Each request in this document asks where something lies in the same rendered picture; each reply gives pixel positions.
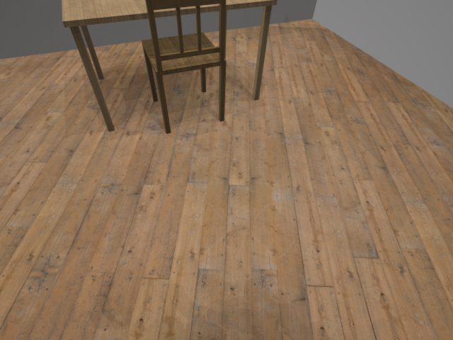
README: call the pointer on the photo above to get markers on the chair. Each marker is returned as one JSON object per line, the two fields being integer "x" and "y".
{"x": 184, "y": 53}

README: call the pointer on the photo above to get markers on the table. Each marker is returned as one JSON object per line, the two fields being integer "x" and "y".
{"x": 77, "y": 13}

